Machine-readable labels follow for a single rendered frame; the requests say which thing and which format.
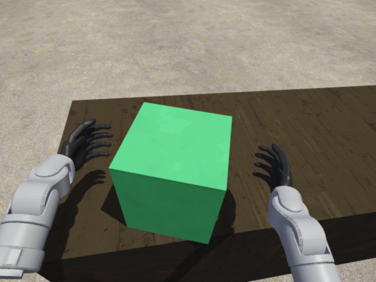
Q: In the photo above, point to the robot left forearm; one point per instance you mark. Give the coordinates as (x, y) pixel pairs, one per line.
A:
(30, 214)

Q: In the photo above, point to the right robot hand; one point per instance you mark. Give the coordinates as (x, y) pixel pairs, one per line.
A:
(280, 174)

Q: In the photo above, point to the carton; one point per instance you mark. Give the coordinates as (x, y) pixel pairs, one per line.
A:
(170, 172)

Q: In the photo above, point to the robot right forearm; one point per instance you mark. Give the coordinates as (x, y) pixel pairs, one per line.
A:
(302, 237)

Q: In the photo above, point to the pedestal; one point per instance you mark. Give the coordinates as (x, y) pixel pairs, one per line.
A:
(329, 137)

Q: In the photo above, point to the left robot hand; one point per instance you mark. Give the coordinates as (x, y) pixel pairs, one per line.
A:
(77, 146)

